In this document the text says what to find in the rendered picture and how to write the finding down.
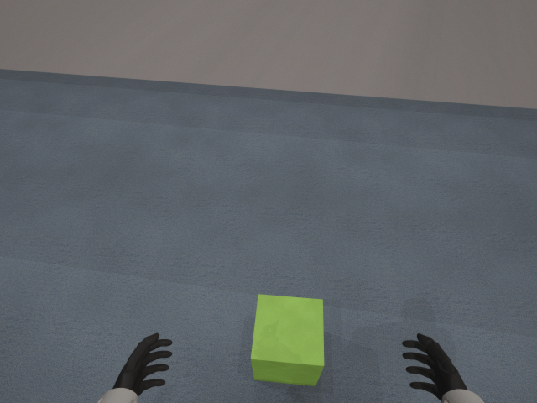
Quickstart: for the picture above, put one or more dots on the carton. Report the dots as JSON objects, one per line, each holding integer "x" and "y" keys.
{"x": 288, "y": 340}

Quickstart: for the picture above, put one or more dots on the robot left hand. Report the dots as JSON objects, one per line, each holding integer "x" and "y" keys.
{"x": 135, "y": 370}

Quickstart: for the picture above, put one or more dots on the robot right hand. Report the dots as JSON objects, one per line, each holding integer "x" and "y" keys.
{"x": 442, "y": 372}

